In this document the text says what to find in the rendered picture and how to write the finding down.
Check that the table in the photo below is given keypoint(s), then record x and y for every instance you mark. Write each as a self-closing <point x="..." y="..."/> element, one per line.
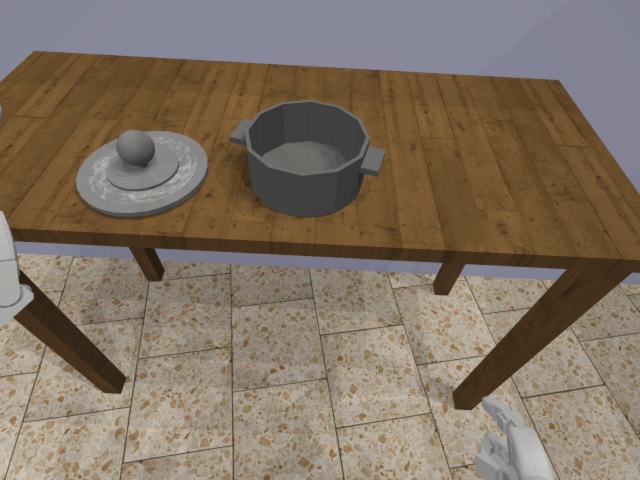
<point x="479" y="170"/>

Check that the lid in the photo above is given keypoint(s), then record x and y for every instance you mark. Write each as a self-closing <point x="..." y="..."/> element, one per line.
<point x="111" y="186"/>

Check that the robot right hand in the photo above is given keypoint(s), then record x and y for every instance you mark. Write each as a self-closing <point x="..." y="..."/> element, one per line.
<point x="521" y="456"/>

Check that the knob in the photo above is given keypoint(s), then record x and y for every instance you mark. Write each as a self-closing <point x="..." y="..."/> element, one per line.
<point x="135" y="147"/>

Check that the robot left hand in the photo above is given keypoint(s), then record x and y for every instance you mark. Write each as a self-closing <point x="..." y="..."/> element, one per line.
<point x="13" y="296"/>

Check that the pot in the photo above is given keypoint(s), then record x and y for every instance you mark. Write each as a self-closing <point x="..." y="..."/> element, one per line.
<point x="307" y="158"/>

